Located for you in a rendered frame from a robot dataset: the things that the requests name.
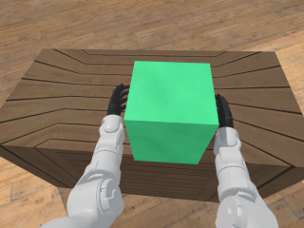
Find carton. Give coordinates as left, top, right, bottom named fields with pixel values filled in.
left=123, top=61, right=219, bottom=164

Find robot left upper arm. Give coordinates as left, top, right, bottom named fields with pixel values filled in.
left=39, top=178, right=124, bottom=228

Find left robot forearm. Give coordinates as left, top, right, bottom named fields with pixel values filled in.
left=66, top=114, right=125, bottom=211

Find right robot hand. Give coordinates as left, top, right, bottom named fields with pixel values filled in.
left=215, top=94, right=234, bottom=128

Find robot right upper arm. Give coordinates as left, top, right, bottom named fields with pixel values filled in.
left=215, top=196, right=278, bottom=228

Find pedestal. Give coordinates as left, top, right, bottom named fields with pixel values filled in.
left=0, top=48, right=304, bottom=203

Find right robot forearm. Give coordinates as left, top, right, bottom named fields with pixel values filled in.
left=213, top=126, right=270, bottom=210

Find left robot hand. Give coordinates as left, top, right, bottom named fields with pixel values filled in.
left=106, top=83, right=130, bottom=116

